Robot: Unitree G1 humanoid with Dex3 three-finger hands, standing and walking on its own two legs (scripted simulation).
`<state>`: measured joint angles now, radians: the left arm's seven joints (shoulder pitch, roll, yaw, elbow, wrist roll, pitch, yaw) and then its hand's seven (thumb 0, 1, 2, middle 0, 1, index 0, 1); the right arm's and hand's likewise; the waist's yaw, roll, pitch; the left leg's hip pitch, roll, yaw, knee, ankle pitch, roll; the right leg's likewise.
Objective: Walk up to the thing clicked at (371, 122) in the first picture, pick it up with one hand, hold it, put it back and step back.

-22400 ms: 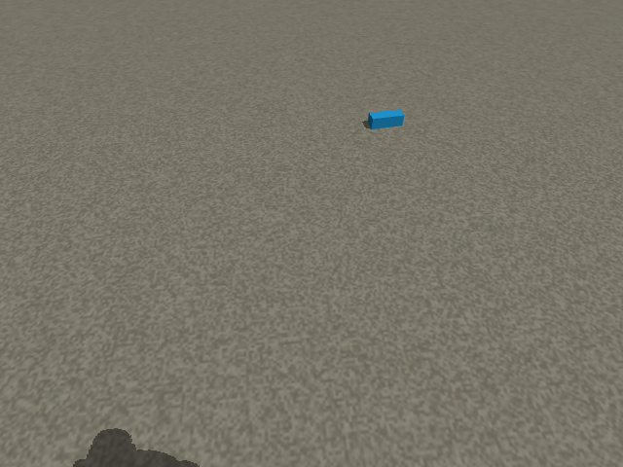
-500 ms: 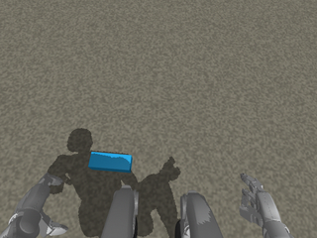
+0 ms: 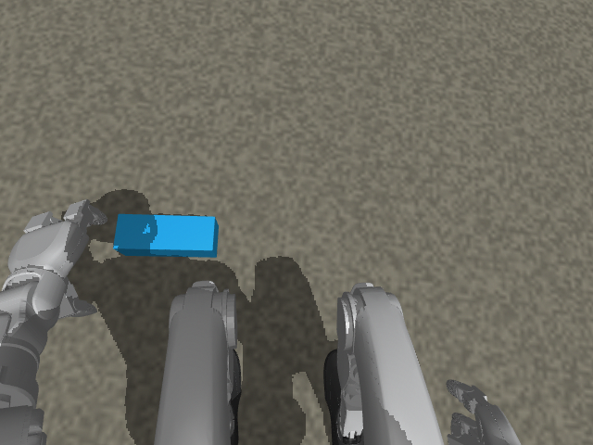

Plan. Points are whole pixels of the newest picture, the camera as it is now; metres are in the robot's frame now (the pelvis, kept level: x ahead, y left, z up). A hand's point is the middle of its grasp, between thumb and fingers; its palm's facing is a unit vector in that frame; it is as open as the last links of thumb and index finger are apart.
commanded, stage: rise first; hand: left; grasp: from above
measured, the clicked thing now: (169, 236) +0.46 +0.27 -0.38
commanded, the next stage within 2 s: approach in 1.28 s
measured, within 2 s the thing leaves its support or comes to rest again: neither
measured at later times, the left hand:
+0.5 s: hand (101, 256) +0.38 +0.33 -0.22, palm faces -0.47 -0.13 -0.87, open 14.3 cm
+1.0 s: hand (113, 248) +0.40 +0.32 -0.25, palm faces -0.45 -0.07 -0.89, open 14.2 cm
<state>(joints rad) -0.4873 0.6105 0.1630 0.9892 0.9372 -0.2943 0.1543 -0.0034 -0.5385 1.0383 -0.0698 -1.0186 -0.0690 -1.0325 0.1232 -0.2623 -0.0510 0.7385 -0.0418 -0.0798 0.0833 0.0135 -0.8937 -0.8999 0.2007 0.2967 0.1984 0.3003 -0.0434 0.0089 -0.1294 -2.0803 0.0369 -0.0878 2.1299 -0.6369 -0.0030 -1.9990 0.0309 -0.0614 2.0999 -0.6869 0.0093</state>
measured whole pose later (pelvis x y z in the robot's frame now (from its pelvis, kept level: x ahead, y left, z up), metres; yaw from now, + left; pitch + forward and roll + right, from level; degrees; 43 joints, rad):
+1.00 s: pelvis +0.01 +0.00 -0.08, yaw -3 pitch +32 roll -7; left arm -0.71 0.74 0.16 1.29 1.29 -0.39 0.42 0.00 -0.53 1.02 -0.07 -0.98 -0.08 -0.99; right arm 0.06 -0.25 -0.01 0.80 -0.15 -0.01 0.13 0.01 -0.91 -0.90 0.20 0.30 0.20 0.30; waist -0.12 -0.04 -0.06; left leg -2.30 0.04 -0.13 2.40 -0.67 -0.01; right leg -2.21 0.05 -0.09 2.35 -0.72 0.02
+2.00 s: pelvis +0.00 +0.00 -0.09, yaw -4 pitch +32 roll -6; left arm -0.86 0.72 0.11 1.43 1.24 -0.19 0.42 0.00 -0.53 1.00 -0.07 -1.04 -0.09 -1.04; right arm 0.12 -0.26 0.06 0.78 -0.15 -0.05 0.14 0.01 -0.91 -0.90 0.20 0.30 0.20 0.30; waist -0.23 0.00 -0.03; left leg -2.32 0.05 -0.14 2.41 -0.67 -0.01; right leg -2.24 0.06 -0.10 2.35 -0.69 0.01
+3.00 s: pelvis +0.00 +0.00 -0.10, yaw -4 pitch +30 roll -7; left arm -0.83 0.74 0.10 1.49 1.36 -0.30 0.59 0.00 -0.49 0.99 -0.08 -1.03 -0.09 -1.03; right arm 0.08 -0.27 0.06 0.79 -0.19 -0.07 0.15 0.01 -0.90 -0.90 0.20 0.30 0.20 0.30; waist -0.21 -0.06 -0.05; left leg -2.35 0.03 -0.15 2.45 -0.64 -0.01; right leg -2.25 0.06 -0.11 2.39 -0.68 0.02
